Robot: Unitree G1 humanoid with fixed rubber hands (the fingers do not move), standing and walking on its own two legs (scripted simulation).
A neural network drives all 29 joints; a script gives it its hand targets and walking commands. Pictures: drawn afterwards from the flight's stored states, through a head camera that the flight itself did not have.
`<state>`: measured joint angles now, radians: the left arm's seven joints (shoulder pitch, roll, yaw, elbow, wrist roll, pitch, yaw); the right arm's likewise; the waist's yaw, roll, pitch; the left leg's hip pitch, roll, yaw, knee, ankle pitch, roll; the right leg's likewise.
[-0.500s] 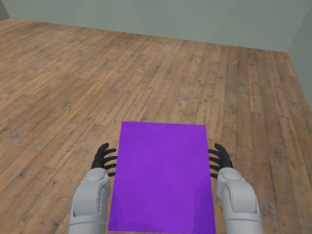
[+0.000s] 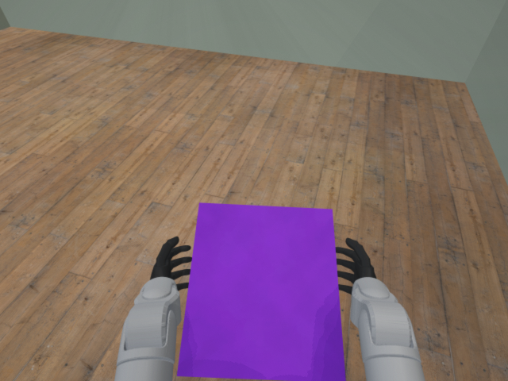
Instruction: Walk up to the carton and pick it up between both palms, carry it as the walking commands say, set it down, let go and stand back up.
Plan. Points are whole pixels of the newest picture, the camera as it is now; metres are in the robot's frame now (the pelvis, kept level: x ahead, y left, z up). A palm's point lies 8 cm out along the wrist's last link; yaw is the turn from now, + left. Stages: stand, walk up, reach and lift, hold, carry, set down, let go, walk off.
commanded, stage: carry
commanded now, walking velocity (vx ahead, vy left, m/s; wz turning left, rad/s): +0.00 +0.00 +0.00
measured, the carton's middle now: (260, 291) +0.31 +0.00 -0.05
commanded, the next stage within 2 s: hold in 0.16 s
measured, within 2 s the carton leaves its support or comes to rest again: neither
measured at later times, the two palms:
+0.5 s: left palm (162, 260) +0.30 +0.16 +0.07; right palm (363, 256) +0.30 -0.16 +0.06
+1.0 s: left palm (164, 270) +0.30 +0.16 +0.03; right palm (354, 263) +0.31 -0.16 +0.03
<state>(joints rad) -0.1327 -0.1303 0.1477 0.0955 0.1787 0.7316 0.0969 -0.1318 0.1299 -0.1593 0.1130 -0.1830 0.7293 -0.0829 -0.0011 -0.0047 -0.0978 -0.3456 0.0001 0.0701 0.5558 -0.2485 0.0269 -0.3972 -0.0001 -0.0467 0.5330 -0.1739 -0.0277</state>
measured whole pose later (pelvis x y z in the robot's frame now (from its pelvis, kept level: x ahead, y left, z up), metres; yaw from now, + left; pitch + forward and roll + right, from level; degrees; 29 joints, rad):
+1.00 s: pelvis +0.02 -0.01 +0.01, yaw +1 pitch -5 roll +0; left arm -0.31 -0.16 0.35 0.42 0.34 0.60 -0.02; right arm -0.31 0.16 -0.33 0.41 -0.32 0.62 -0.01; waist 0.01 0.01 0.00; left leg -0.15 -0.03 -0.04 0.50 -0.26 0.02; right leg -0.18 0.04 -0.01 0.46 -0.19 -0.04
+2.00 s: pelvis -0.01 -0.01 -0.09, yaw +1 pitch +31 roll +1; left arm -0.56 -0.12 0.45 0.55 0.25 0.30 0.01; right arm -0.58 0.13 -0.42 0.53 -0.27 0.32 -0.05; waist 0.01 0.00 -0.19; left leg -1.22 -0.07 -0.04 1.07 -0.39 0.00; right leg -1.27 0.06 0.04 1.05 -0.32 -0.02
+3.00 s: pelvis -0.05 +0.00 -0.24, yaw +2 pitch +43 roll +1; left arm -0.89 0.00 0.38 0.73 0.11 0.26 0.15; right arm -0.92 -0.03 -0.37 0.76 -0.14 0.26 -0.15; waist 0.01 -0.01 -0.20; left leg -1.89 -0.13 -0.02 1.68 -0.55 -0.01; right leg -1.95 0.11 0.06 1.65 -0.46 0.01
